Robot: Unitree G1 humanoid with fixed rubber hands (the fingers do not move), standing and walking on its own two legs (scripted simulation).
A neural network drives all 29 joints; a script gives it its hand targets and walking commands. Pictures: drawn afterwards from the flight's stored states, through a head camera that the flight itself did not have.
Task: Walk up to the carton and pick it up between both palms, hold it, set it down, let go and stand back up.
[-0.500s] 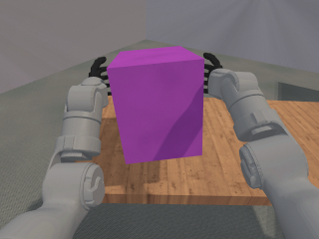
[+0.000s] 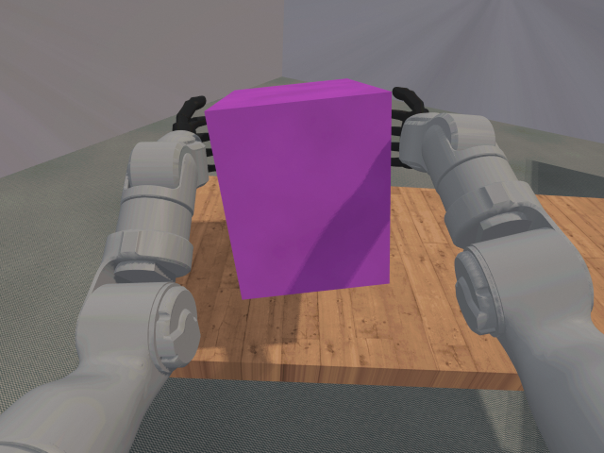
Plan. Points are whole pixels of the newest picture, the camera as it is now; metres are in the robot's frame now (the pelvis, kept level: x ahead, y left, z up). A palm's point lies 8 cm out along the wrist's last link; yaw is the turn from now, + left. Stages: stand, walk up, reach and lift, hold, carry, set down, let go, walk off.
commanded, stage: hold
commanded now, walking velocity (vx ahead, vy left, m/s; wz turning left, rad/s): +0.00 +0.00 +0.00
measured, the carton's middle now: (301, 174) +0.44 +0.03 +0.23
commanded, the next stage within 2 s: set down in 0.40 s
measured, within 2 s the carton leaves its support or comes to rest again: neither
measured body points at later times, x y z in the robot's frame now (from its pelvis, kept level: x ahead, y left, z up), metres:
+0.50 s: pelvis +0.01 +0.00 +0.00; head -0.06 +0.01 +0.44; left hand +0.40 +0.18 +0.27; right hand +0.43 -0.10 +0.30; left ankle +0.04 +0.11 -0.74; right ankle -0.02 -0.13 -0.74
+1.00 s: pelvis +0.00 -0.05 +0.00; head -0.03 -0.07 +0.45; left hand +0.40 +0.14 +0.23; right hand +0.45 -0.14 +0.24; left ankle +0.04 +0.11 -0.74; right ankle -0.02 -0.13 -0.74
